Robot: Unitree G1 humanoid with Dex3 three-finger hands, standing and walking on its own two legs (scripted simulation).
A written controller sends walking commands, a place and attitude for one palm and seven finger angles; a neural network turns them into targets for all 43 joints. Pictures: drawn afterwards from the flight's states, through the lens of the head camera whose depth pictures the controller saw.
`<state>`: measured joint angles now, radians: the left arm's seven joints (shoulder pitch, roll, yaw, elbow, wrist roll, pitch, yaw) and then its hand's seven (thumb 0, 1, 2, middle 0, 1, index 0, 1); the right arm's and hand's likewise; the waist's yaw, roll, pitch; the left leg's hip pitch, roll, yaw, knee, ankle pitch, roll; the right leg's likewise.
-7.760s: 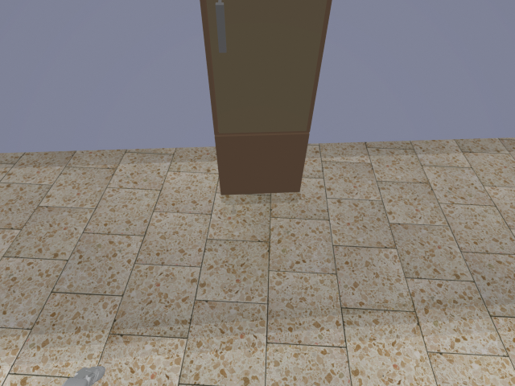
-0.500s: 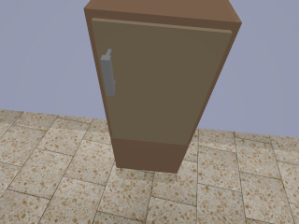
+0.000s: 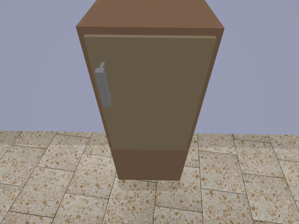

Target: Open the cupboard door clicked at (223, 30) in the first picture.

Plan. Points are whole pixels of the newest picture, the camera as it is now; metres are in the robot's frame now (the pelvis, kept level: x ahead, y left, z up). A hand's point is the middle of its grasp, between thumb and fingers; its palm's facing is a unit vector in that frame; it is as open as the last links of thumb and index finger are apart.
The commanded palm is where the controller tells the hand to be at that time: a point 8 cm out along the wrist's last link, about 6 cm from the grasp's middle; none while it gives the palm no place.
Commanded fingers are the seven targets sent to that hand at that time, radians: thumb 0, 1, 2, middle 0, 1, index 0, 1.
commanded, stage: come to a stop and stand still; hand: left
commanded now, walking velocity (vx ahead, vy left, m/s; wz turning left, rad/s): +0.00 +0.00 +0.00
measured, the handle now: (105, 84) +0.52 +0.18 +0.11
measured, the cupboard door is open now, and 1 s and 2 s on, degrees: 0 0 0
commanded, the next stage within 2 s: look again from close up in 0.88 s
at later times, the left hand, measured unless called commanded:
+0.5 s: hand out of the picture +0.04 +0.18 -0.17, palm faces -0.01 -0.98 -0.19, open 7.4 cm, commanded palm none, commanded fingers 0.00 0.90 0.90 -0.20 -0.30 -0.20 -0.30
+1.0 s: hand out of the picture +0.06 +0.18 -0.17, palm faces +0.00 -0.98 -0.20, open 7.4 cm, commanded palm none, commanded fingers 0.00 0.90 0.90 -0.20 -0.30 -0.20 -0.30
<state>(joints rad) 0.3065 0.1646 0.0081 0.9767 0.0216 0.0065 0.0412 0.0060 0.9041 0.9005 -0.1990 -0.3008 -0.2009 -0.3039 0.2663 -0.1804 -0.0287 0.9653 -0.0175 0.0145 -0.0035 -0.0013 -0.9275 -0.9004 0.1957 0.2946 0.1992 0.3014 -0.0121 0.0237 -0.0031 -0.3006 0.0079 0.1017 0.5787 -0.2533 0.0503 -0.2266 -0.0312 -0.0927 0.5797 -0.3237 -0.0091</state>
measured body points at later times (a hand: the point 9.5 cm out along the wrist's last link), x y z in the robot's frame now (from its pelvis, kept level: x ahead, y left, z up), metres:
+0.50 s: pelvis +0.03 +0.01 +0.01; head +0.04 +0.01 +0.46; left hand +0.04 +0.23 -0.15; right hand +0.04 -0.22 -0.15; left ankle +0.04 +0.09 -0.73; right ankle +0.00 -0.11 -0.73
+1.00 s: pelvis +0.05 +0.00 +0.01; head +0.06 +0.01 +0.46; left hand +0.06 +0.23 -0.15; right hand +0.07 -0.23 -0.14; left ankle +0.04 +0.09 -0.73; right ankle +0.00 -0.11 -0.73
